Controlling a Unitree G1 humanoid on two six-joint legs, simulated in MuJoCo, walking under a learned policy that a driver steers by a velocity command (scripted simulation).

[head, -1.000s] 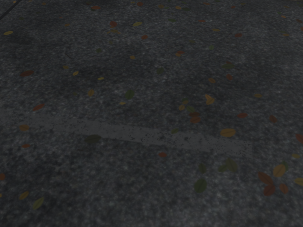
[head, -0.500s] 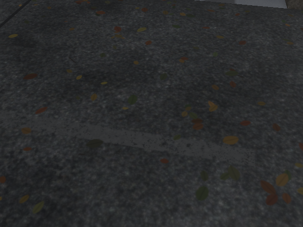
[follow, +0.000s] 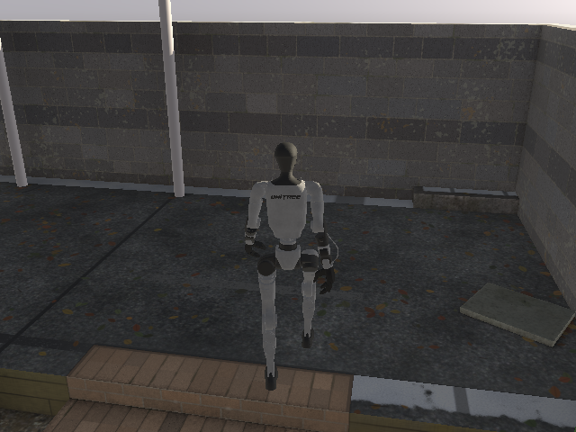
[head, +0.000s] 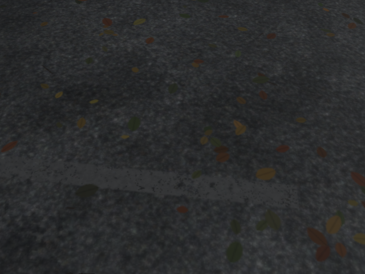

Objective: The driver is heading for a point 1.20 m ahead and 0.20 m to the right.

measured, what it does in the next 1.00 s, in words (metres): walks ahead: right foot, then left foot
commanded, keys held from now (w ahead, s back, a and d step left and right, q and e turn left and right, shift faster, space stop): w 0.88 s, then w+e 0.12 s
